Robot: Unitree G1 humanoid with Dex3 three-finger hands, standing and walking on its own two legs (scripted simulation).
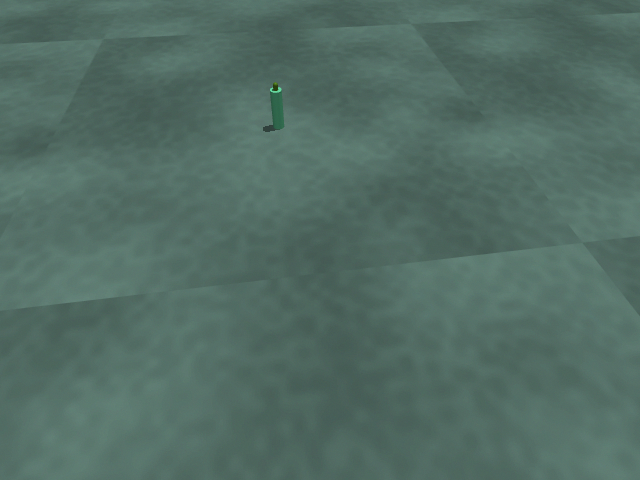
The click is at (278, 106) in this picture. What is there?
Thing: necked bottle
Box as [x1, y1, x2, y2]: [270, 82, 283, 128]
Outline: 274,82 273,86 270,89 273,126 275,128 282,128 283,115 281,89
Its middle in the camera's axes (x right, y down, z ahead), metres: -0.25 -0.76 +2.15
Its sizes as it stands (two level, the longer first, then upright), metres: 0.063 0.063 0.260
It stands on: the floor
